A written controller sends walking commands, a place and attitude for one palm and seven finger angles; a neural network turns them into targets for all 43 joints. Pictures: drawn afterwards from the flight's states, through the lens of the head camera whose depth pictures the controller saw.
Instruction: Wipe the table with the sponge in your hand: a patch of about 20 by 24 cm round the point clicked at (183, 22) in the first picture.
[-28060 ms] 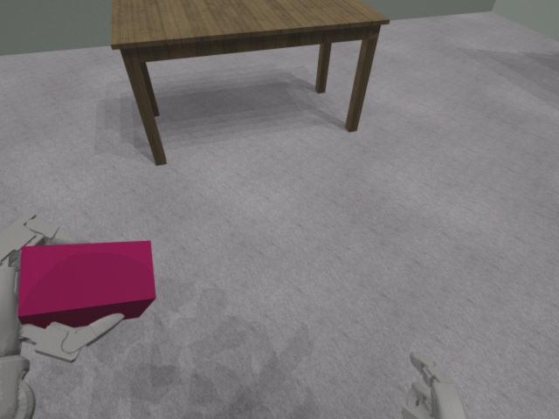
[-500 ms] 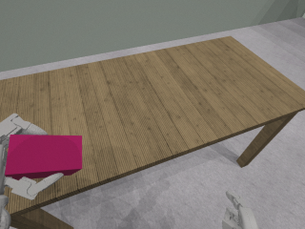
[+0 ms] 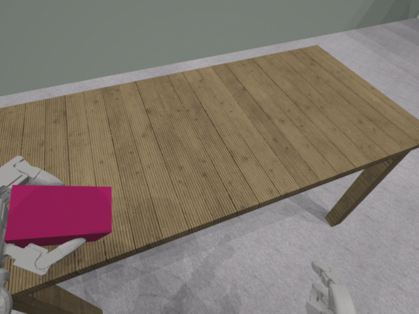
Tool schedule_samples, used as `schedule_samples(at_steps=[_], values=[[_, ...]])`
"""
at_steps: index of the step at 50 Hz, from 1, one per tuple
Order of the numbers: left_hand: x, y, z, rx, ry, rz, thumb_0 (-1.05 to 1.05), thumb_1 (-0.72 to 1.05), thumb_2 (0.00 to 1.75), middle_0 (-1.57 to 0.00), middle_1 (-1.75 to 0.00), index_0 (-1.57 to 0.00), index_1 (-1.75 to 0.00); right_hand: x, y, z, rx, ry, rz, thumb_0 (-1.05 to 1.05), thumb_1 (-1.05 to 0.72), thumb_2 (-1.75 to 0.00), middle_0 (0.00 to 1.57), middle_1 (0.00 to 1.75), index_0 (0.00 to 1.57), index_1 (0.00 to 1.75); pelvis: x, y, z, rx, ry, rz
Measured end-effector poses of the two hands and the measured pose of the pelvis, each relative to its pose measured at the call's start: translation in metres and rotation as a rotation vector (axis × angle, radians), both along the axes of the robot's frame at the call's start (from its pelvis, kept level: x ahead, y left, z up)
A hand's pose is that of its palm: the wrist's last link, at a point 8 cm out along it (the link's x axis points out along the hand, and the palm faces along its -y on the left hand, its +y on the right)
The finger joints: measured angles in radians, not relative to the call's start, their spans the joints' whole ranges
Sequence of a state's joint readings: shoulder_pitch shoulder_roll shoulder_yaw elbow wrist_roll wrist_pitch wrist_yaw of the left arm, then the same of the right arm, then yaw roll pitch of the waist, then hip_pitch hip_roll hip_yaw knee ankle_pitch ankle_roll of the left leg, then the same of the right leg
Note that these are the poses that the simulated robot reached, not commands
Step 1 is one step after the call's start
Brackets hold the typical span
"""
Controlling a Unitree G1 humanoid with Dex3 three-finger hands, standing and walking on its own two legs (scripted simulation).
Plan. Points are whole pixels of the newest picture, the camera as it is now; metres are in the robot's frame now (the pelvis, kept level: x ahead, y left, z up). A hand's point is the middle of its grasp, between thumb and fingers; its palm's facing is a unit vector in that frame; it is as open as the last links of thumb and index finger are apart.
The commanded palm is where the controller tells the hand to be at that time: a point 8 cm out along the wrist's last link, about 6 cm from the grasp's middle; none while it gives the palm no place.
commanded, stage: shuffle to correct the standing spot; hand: left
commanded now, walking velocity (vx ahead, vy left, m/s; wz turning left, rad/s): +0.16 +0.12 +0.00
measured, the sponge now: (75, 217) +0.22 +0.21 +0.14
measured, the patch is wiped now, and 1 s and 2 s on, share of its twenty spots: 0.00 0.00 0.00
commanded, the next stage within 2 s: come to a stop and stand still in 1.14 s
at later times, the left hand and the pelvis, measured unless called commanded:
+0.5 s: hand (47, 209) +0.23 +0.24 +0.16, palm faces +0.33 -0.84 -0.44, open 10.3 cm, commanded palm +0.17 +0.28 +0.18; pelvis +0.01 +0.00 +0.00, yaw +0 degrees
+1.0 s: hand (38, 197) +0.23 +0.25 +0.17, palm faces +0.32 -0.78 -0.54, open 10.3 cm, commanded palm +0.18 +0.30 +0.18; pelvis +0.03 +0.01 +0.00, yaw +2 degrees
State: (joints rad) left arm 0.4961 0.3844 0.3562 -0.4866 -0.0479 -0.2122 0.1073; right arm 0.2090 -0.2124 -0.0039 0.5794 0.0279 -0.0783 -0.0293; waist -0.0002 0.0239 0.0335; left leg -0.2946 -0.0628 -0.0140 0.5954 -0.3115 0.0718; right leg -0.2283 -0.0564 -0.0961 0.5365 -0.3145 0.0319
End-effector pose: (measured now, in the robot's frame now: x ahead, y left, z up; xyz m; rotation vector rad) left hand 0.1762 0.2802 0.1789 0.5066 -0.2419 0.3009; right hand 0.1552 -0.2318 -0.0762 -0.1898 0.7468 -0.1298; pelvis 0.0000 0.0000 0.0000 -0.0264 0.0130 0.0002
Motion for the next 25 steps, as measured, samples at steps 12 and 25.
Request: schedule_samples(at_steps=[12,25], values=[[0.004,-0.001,-0.001,-0.007,-0.007,0.005,-0.01,-0.53,1.02,-0.69,-1.35,-0.73,-1.34,0.0,0.001,-0.002,-0.001,0.006,0.004,0.01,-0.9,-0.9,0.2,0.3,0.2,0.3,0.003,0.0,-0.001,-0.001,0.001,0.003],[0.012,0.004,-0.005,-0.004,0.019,-0.003,-0.01,-0.53,1.02,-0.69,-1.35,-0.73,-1.34,0.006,0.001,0.001,-0.012,-0.003,-0.008,0.01,-0.9,-0.9,0.2,0.3,0.2,0.3,0.009,0.005,0.0,0.0,0.003,0.0]])
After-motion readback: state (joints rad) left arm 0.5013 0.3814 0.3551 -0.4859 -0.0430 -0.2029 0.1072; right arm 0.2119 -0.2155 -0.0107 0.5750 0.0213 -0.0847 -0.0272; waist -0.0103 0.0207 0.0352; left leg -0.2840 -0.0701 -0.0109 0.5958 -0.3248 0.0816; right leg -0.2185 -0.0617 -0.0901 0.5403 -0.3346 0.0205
